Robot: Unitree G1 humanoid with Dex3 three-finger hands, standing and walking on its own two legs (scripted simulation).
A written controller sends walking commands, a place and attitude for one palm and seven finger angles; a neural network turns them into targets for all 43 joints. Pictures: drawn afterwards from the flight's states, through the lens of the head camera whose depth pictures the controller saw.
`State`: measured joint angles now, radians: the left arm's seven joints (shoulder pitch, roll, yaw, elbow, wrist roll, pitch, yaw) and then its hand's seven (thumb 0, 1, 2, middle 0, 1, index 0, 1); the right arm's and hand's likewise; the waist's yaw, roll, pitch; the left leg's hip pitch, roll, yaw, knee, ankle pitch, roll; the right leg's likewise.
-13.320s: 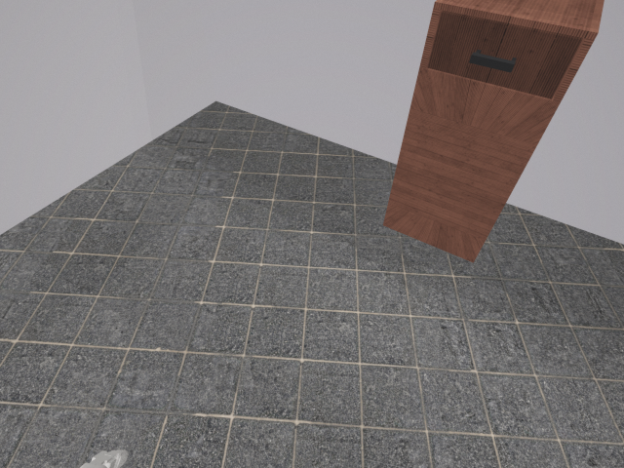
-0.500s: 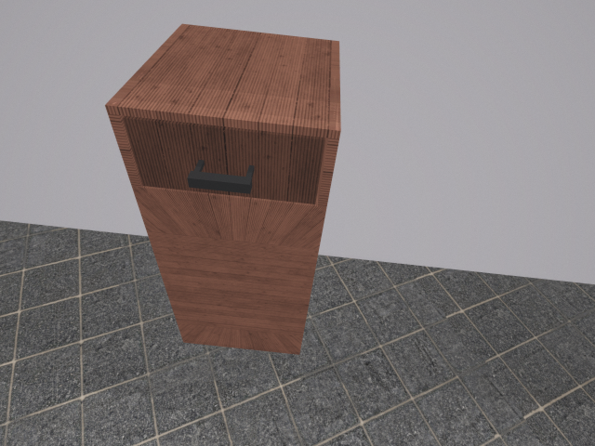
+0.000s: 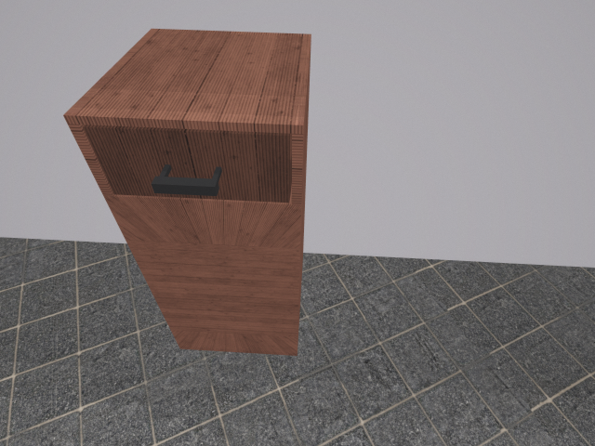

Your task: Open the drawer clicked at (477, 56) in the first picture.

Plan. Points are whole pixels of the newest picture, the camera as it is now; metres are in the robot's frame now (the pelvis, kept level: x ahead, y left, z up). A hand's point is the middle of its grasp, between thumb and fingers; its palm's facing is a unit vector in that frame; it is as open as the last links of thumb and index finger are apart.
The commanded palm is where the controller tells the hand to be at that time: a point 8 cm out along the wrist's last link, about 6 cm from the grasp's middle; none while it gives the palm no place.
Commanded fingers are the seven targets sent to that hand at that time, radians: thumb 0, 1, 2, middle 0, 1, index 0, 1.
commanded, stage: look again from close up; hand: left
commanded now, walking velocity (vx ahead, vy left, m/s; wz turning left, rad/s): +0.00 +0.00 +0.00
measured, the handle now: (189, 178) +0.55 +0.23 +0.05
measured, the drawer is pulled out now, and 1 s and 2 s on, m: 0.00 0.00 0.00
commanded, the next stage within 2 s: raise the hand with hooked fingers in 0.22 s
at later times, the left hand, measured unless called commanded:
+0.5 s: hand out of the picture +0.14 +0.20 -0.06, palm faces -0.04 -0.78 -0.63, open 7.4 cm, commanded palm +0.13 +0.20 -0.03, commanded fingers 0.00 0.67 0.80 -0.22 -0.45 -0.22 -0.45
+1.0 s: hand (145, 368) +0.21 +0.21 +0.02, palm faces +0.15 -0.07 -0.99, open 10.1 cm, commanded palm +0.18 +0.20 +0.07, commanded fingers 0.00 0.08 0.55 -0.26 -0.82 -0.26 -0.82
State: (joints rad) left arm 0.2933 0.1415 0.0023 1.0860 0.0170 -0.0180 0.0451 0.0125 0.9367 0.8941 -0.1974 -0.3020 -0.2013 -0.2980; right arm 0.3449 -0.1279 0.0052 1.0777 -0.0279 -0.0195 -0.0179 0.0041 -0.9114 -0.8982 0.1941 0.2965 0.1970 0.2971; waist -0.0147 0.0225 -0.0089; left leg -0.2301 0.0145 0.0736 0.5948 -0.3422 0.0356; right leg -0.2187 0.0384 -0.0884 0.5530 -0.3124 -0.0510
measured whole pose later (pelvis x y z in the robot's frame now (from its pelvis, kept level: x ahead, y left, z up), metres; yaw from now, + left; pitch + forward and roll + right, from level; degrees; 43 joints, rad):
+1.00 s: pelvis -0.02 -0.03 -0.02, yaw +0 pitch +4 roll +2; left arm 0.23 0.38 -0.07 -0.01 1.00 0.02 0.39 0.00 0.29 0.64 -0.27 -0.69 -0.27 -0.68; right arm 0.01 -0.20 0.00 0.57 -0.06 0.09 0.01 0.01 -0.91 -0.90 0.20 0.30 0.20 0.30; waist 0.11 0.05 -0.06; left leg -0.47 0.00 0.02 0.76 -0.37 -0.01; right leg -0.49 0.04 -0.09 0.79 -0.38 -0.10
